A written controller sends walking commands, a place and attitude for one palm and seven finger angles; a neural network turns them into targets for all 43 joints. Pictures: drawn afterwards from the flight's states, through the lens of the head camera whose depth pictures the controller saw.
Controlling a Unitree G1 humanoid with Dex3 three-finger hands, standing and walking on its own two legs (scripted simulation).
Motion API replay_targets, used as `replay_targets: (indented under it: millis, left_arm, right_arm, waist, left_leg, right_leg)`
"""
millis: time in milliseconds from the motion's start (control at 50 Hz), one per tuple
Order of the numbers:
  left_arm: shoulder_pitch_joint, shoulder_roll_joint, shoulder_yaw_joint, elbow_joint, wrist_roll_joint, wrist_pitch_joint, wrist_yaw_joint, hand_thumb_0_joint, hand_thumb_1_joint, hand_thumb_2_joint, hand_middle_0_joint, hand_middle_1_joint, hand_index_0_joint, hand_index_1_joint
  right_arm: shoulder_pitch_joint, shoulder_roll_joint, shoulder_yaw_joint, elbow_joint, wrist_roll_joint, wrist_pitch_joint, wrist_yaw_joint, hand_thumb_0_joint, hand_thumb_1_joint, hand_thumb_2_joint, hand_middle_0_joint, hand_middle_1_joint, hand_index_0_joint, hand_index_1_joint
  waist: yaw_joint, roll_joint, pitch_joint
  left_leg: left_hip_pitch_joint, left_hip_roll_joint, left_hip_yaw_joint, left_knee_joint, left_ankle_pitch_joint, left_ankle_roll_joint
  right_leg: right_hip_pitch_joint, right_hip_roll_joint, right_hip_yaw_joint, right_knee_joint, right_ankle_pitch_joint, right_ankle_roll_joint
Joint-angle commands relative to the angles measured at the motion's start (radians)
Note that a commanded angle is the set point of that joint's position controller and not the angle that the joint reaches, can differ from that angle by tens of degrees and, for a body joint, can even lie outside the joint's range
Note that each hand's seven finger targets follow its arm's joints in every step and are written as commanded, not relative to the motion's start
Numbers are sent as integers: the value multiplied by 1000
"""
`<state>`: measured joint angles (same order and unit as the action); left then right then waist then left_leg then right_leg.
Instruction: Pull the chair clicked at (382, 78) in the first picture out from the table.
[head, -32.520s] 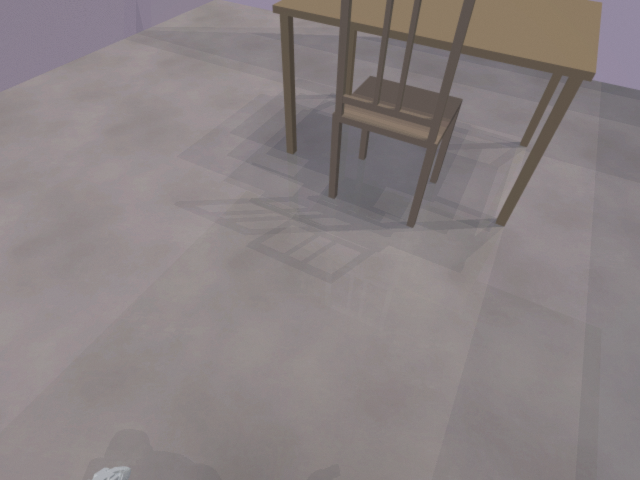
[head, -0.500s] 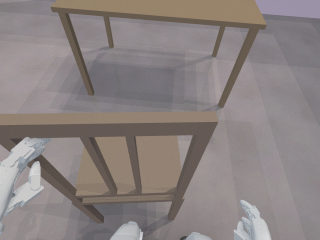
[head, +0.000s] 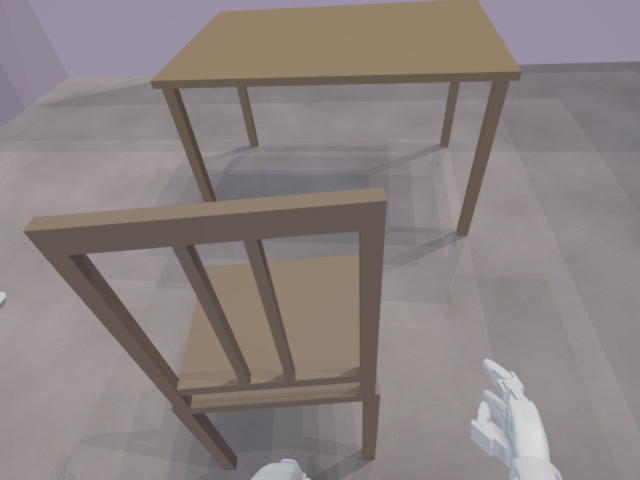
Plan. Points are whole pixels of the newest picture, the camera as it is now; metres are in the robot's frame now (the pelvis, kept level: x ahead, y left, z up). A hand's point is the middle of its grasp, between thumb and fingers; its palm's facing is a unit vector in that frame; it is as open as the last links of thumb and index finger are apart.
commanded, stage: stop stepping back and stand still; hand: left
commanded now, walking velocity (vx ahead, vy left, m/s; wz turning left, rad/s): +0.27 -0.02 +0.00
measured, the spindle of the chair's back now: (220, 325) +0.35 +0.19 -0.03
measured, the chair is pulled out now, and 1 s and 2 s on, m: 0.74 0.74 0.74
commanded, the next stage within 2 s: let the arm hang, fingers relaxed in 0.78 s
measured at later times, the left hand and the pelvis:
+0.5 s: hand out of the picture +0.09 +0.31 +0.20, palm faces +0.54 -0.70 -0.48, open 7.4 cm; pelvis -0.10 +0.02 +0.01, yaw +1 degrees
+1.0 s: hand out of the picture +0.09 +0.29 +0.03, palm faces +0.28 -0.87 -0.40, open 7.4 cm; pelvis -0.11 +0.03 +0.01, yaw +2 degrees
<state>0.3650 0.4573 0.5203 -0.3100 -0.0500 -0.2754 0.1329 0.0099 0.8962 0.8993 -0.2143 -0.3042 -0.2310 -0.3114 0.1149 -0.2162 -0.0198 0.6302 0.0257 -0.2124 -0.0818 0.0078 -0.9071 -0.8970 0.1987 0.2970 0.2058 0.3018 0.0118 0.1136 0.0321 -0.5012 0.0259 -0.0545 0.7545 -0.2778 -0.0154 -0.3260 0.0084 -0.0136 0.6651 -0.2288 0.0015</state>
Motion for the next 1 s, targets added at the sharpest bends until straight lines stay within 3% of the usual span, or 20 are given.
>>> replay_targets:
  millis: [0,60,160,220,260,280,320,380,440,460,520,580,620,700,740,840,860,880,920,980]
  left_arm:
    - [23,107,-61,-205,-10,18,-20,0,900,900,-200,-300,-200,-300]
    - [46,250,72,-379,-13,27,-3,0,900,900,-200,-300,-200,-300]
    - [91,257,92,-605,15,-12,80,0,900,900,-200,-300,-200,-300]
    - [33,212,79,-614,34,-10,89,0,900,900,-200,-300,-200,-300]
    - [57,142,46,-436,41,5,67,0,900,900,-200,-300,-200,-300]
    - [34,152,61,-362,56,1,62,0,900,900,-200,-300,-200,-300]
    - [92,121,43,-214,38,-8,42,0,900,900,-200,-300,-200,-300]
    - [148,84,2,-95,23,21,20,0,900,900,-200,-300,-200,-300]
    - [22,123,-10,-141,11,50,-6,0,900,900,-200,-300,-200,-300]
    - [-24,128,-13,-173,10,53,-4,0,900,900,-200,-300,-200,-300]
    - [16,110,-45,-323,1,66,5,0,900,900,-200,-300,-200,-300]
    - [-10,170,6,-527,26,29,24,0,900,900,-200,-300,-200,-300]
    - [1,177,26,-549,56,27,35,0,900,900,-200,-300,-200,-300]
    - [65,165,43,-408,49,38,42,0,900,900,-200,-300,-200,-300]
    - [117,144,45,-287,15,41,30,0,900,900,-200,-300,-200,-300]
    - [131,81,-20,-175,-17,78,1,0,900,900,-200,-300,-200,-300]
    - [58,-182,-431,400,83,177,-115,0,900,900,-200,-300,-200,-300]
    - [71,-211,-405,412,91,271,-140,0,900,900,-200,-300,-200,-300]
    - [71,-207,-403,469,93,299,-141,0,900,900,-200,-300,-200,-300]
    - [-5,-156,-428,622,93,292,-131,0,900,900,-200,-300,-200,-300]
  right_arm:
    - [-13,-96,-38,-143,17,1,12,0,-900,-900,200,300,200,300]
    - [-62,-85,17,-219,15,31,13,0,-900,-900,200,300,200,300]
    - [74,-117,-11,-167,-25,-7,-47,0,-900,-900,200,300,200,300]
    - [74,-142,-50,-163,-24,-23,-53,0,-900,-900,200,300,200,300]
    - [62,-108,-45,-133,-21,-18,-22,0,-900,-900,200,300,200,300]
    - [50,-97,-50,-113,-19,-3,-9,0,-900,-900,200,300,200,300]
    - [81,-115,-42,-89,4,33,9,0,-900,-900,200,300,200,300]
    - [92,-134,-33,-118,21,55,-10,0,-900,-900,200,300,200,300]
    - [78,-105,-21,-120,7,65,-5,0,-900,-900,200,300,200,300]
    - [64,-96,-8,-114,-4,55,-1,0,-900,-900,200,300,200,300]
    - [55,-115,-21,-125,-5,34,-15,0,-900,-900,200,300,200,300]
    - [2,-113,6,-132,-32,11,-31,0,-900,-900,200,300,200,300]
    - [7,-101,6,-139,-29,8,-34,0,-900,-900,200,300,200,300]
    - [63,-93,-8,-123,-21,9,-28,0,-900,-900,200,300,200,300]
    - [61,-83,-9,-117,-18,14,-27,0,-900,-900,200,300,200,300]
    - [36,-111,-17,-118,3,36,-16,0,-900,-900,200,300,200,300]
    - [119,-95,-27,108,-17,-24,74,0,-900,-900,200,300,200,300]
    - [115,-126,-22,108,-32,79,73,0,-900,-900,200,300,200,300]
    - [62,-102,-6,86,-40,135,71,0,-900,-900,200,300,200,300]
    - [95,-94,3,90,-58,162,73,0,-900,-900,200,300,200,300]
  waist:
    - [7,-506,-17]
    - [-17,-329,-25]
    - [-11,4,-169]
    - [14,274,-204]
    - [-40,420,-80]
    - [-40,318,-9]
    - [-4,6,11]
    - [-10,-146,6]
    - [-50,-350,-2]
    - [-53,-259,-24]
    - [-35,-298,-92]
    - [-26,182,-42]
    - [-16,334,-1]
    - [-9,49,-5]
    - [-27,-177,-58]
    - [-40,-242,-57]
    - [-114,-182,-57]
    - [-43,-128,-98]
    - [0,-112,-67]
    - [-9,-289,-49]
  left_leg:
    - [-24,-66,-23,907,-195,-12]
    - [13,9,69,544,-191,0]
    - [266,-48,149,-406,-110,61]
    - [284,195,-90,-502,-12,142]
    - [14,287,-278,-660,-391,237]
    - [-77,257,-250,-619,-325,240]
    - [6,220,-130,-444,-90,173]
    - [69,153,-87,-321,-158,103]
    - [88,-11,48,-37,-233,58]
    - [139,-10,62,-38,-181,55]
    - [284,-7,44,-183,-106,61]
    - [256,104,-158,-525,-313,89]
    - [5,206,-262,-692,-608,139]
    - [38,96,-105,-453,-306,96]
    - [156,16,-16,-243,-103,64]
    - [305,32,1,-219,8,54]
    - [299,69,-41,-146,391,44]
    - [207,98,-114,-224,447,64]
    - [81,103,-152,-291,236,90]
    - [91,21,-107,-216,179,80]
  right_leg:
    - [-291,-401,325,-509,-304,-205]
    - [-237,-278,146,-411,-358,-135]
    - [58,-175,158,-262,-262,-62]
    - [8,-36,14,148,-224,17]
    - [-70,-19,26,555,-229,34]
    - [-58,-33,53,601,-174,25]
    - [-30,-66,12,196,-220,-3]
    - [99,-26,-78,-251,-91,-5]
    - [-32,-174,156,-403,-214,-103]
    - [-52,-208,171,-414,-191,-121]
    - [-50,-165,161,-369,-255,-121]
    - [-54,-37,36,-146,-261,-39]
    - [112,6,-49,43,-203,-3]
    - [195,-27,-11,-275,-103,-31]
    - [126,-122,157,-375,-8,-92]
    - [-41,-150,129,-391,-68,-78]
    - [-108,-122,-7,-129,185,-56]
    - [-28,-104,-3,-105,193,-13]
    - [32,-70,-16,-137,17,-2]
    - [92,-116,63,-191,109,-63]
